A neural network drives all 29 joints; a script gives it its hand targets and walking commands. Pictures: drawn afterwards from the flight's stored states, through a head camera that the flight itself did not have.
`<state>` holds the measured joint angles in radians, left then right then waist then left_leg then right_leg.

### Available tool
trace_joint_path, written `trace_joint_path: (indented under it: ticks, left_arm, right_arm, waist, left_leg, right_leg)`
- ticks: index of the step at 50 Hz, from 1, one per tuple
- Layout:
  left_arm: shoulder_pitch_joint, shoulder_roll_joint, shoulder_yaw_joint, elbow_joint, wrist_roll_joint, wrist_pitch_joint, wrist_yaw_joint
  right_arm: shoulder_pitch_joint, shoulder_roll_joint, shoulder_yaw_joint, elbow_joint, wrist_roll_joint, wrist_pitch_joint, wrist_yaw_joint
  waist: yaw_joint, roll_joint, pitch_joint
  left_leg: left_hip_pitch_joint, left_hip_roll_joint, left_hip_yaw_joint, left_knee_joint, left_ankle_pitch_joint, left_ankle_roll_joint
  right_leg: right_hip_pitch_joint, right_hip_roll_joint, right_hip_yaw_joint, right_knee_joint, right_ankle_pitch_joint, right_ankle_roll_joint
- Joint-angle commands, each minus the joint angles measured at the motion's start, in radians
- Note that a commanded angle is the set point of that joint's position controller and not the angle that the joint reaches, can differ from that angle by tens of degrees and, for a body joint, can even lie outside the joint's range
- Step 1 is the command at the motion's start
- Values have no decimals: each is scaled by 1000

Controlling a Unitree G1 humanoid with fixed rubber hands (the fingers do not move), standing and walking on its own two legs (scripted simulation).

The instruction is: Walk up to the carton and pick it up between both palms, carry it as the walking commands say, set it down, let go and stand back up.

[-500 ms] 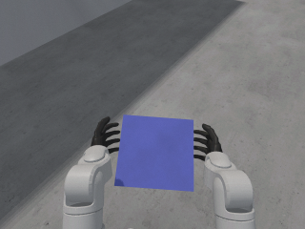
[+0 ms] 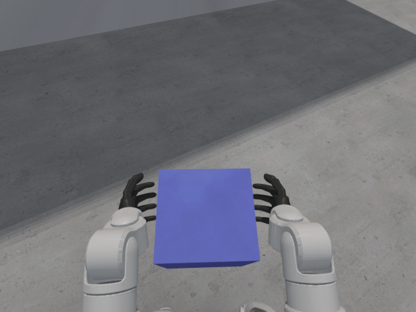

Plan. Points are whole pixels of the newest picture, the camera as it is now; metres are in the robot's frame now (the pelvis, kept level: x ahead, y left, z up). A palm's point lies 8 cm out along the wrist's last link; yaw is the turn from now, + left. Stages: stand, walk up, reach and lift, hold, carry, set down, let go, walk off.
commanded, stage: carry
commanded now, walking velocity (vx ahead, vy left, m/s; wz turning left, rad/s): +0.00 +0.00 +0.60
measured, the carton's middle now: (204, 223) +0.31 +0.02 -0.03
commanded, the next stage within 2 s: none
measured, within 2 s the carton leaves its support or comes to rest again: neither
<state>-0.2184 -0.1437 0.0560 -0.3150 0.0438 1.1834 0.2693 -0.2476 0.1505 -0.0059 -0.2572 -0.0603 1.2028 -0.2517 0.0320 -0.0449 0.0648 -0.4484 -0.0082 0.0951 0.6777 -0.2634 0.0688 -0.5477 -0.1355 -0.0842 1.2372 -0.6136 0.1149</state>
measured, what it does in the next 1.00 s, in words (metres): steps on the spot, turning left: right foot, then left foot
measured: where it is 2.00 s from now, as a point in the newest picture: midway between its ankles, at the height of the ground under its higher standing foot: outside the picture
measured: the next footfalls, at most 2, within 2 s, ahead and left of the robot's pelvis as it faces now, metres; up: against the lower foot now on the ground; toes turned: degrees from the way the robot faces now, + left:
right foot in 0.30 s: -0.01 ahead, -0.13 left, +0.00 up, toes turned +1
left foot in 0.64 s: +0.00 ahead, +0.12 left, +0.00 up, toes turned +23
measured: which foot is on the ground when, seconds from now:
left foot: down 0.00-0.30, up 0.32-0.62, down 0.64-1.00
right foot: up 0.00-0.28, down 0.30-0.66, up 0.68-0.88, down 0.90-1.00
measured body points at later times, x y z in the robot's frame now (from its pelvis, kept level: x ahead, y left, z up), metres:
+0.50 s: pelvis -0.04 -0.03 +0.01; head -0.03 -0.05 +0.46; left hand +0.22 +0.17 +0.11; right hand +0.27 -0.09 +0.09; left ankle -0.01 +0.11 -0.66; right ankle -0.05 -0.13 -0.72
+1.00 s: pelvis -0.06 +0.00 +0.01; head -0.07 -0.01 +0.46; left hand +0.18 +0.22 +0.12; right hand +0.26 -0.03 +0.10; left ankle -0.04 +0.11 -0.72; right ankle -0.03 -0.13 -0.72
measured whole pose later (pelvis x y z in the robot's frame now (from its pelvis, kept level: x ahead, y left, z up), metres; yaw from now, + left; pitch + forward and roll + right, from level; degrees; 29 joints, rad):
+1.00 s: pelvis -0.06 +0.00 +0.01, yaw +17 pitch +2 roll -1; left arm -0.27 -0.16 0.03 -0.28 0.08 1.18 0.26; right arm -0.24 0.15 -0.02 -0.27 -0.09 1.19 -0.26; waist 0.02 0.02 -0.06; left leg -0.39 0.02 0.10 0.54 -0.19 0.04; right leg -0.29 -0.06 -0.07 0.54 -0.27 0.03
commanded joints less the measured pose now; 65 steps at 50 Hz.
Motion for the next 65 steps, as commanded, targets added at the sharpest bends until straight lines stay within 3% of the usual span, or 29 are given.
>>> trace_joint_path:
  ticks: [1,3,8,9,11,12,13,14,15,16,17,19,21,26,28,29,30,31,32,34,36,37,39,42,47,49,56,60,65]
  left_arm:
    - [-469,-1109,-614,-199,-384,-60,-249]
    - [-382,-1083,-586,-149,-355,-56,-244]
    - [-233,-1021,-529,-27,-282,-25,-235]
    - [-232,-1013,-525,-21,-277,-22,-235]
    - [-251,-1015,-511,-17,-269,-21,-236]
    - [-253,-1012,-497,-15,-266,-21,-239]
    - [-272,-1006,-486,-17,-263,-24,-241]
    - [-288,-1010,-488,-29,-267,-27,-244]
    - [-305,-1003,-492,-30,-267,-23,-246]
    - [-307,-1005,-490,-32,-273,-23,-253]
    - [-333,-1016,-478,-44,-269,-26,-249]
    - [-373,-1020,-475,-73,-272,-28,-246]
    - [-337,-997,-461,-67,-257,-22,-242]
    - [-327,-956,-457,-60,-275,-5,-244]
    - [-331,-959,-470,-53,-286,-2,-247]
    - [-329,-962,-481,-48,-290,-2,-250]
    - [-337,-968,-493,-45,-293,-2,-252]
    - [-353,-972,-506,-55,-296,0,-254]
    - [-359,-973,-510,-53,-296,1,-253]
    - [-423,-1008,-567,-105,-324,-5,-252]
    - [-498,-1054,-611,-146,-351,-15,-258]
    - [-529,-1078,-624,-164,-360,-23,-259]
    - [-529,-1087,-625,-168,-367,-29,-256]
    - [-416,-1071,-590,-107,-332,-26,-246]
    - [-294,-997,-524,5,-274,-4,-252]
    - [-307,-983,-486,52,-245,4,-254]
    - [-411,-978,-456,62,-247,16,-250]
    - [-450,-989,-469,43,-252,22,-241]
    - [-474,-1033,-493,23,-273,18,-244]
  right_arm:
    - [-350,1048,421,-272,281,-101,201]
    - [-329,1019,434,-282,275,-100,196]
    - [-285,955,456,-240,266,-66,196]
    - [-276,955,457,-222,265,-59,195]
    - [-312,958,470,-219,274,-51,197]
    - [-330,961,481,-211,279,-45,198]
    - [-367,974,494,-225,288,-43,198]
    - [-376,985,507,-239,299,-40,201]
    - [-403,1002,512,-245,313,-41,198]
    - [-418,1005,521,-260,320,-40,191]
    - [-466,1024,522,-262,334,-40,190]
    - [-504,1036,530,-271,344,-40,192]
    - [-479,1031,538,-264,346,-33,189]
    - [-387,1008,496,-182,311,-17,171]
    - [-373,1007,478,-168,301,-21,170]
    - [-364,1006,468,-159,295,-23,172]
    - [-362,993,452,-157,289,-27,176]
    - [-355,979,434,-145,282,-32,178]
    - [-359,975,422,-130,278,-35,179]
    - [-353,1008,405,-135,274,-49,185]
    - [-344,1047,395,-146,273,-62,192]
    - [-375,1056,398,-185,281,-73,197]
    - [-387,1061,401,-199,284,-82,199]
    - [-384,1028,420,-202,284,-77,200]
    - [-331,976,451,-152,261,-46,196]
    - [-404,970,458,-151,270,-30,198]
    - [-501,992,458,-121,297,-8,193]
    - [-475,1005,423,-75,291,-3,195]
    - [-477,1034,412,-85,286,-15,195]
  waist:
    - [-51,153,-515]
    - [-52,146,-539]
    - [-49,209,-530]
    - [-46,220,-525]
    - [-26,196,-536]
    - [-11,139,-543]
    - [-9,-95,-490]
    - [-16,-281,-414]
    - [-22,-233,-344]
    - [-23,-162,-348]
    - [-25,-81,-319]
    - [-24,-86,-266]
    - [-23,-118,-254]
    - [-16,-231,-351]
    - [-30,-212,-384]
    - [-37,-162,-413]
    - [-49,-59,-474]
    - [-49,154,-518]
    - [-40,251,-514]
    - [-49,271,-519]
    - [-45,278,-491]
    - [-40,299,-480]
    - [-34,279,-495]
    - [-15,208,-549]
    - [-29,-4,-511]
    - [-30,-65,-427]
    - [-25,-11,-306]
    - [-26,66,-331]
    - [-27,76,-399]
  left_leg:
    - [406,267,-360,-298,282,102]
    - [427,268,-380,-308,307,114]
    - [417,260,-433,-303,518,119]
    - [397,247,-430,-298,544,108]
    - [284,190,-351,-249,539,36]
    - [130,139,-298,-192,456,-36]
    - [-62,35,-185,-29,165,-77]
    - [-274,-47,-75,163,-243,-98]
    - [-378,17,-57,310,-342,-85]
    - [-360,31,-75,380,-318,-92]
    - [-307,50,-75,403,-198,-102]
    - [-275,29,-36,374,-132,-95]
    - [-220,28,-7,349,-90,-97]
    - [-41,-14,60,99,-64,-80]
    - [89,-34,93,-101,88,-74]
    - [173,-25,87,-204,189,-77]
    - [347,59,-16,-220,353,-57]
    - [508,263,-277,-194,761,14]
    - [523,377,-417,-209,903,76]
    - [465,351,-355,-243,725,132]
    - [385,303,-280,-280,510,102]
    - [349,286,-250,-288,460,88]
    - [369,273,-236,-288,395,76]
    - [379,227,-174,-267,328,38]
    - [270,114,-101,-205,208,-22]
    - [259,111,-97,-227,105,-23]
    - [197,112,-114,-267,41,-41]
    - [223,112,-105,-263,54,-43]
    - [271,127,-107,-250,113,-37]
  right_leg:
    - [-19,29,56,-131,91,7]
    - [20,53,45,-236,84,5]
    - [112,113,20,-476,68,-19]
    - [156,122,10,-554,80,-24]
    - [373,95,-17,-789,236,-42]
    - [552,8,65,-876,306,-68]
    - [634,-186,258,-917,491,-126]
    - [659,-369,364,-861,812,-227]
    - [641,-403,297,-808,980,-260]
    - [622,-378,235,-801,979,-267]
    - [568,-308,158,-803,923,-238]
    - [469,-227,116,-791,938,-216]
    - [404,-213,93,-811,842,-227]
    - [435,-172,14,-705,917,-215]
    - [424,-137,-24,-623,910,-175]
    - [412,-98,-55,-547,887,-142]
    - [294,-75,-60,-445,738,-107]
    - [108,-19,-59,-329,357,-59]
    - [46,16,0,-296,-39,-56]
    - [73,31,45,-328,-47,-52]
    - [103,47,46,-376,-5,-65]
    - [122,60,31,-407,28,-72]
    - [141,80,23,-505,89,-84]
    - [276,94,-9,-741,303,-93]
    - [349,-10,112,-784,523,-124]
    - [249,-15,108,-808,409,-126]
    - [181,6,104,-850,263,-124]
    - [177,4,117,-845,277,-138]
    - [203,11,116,-829,336,-145]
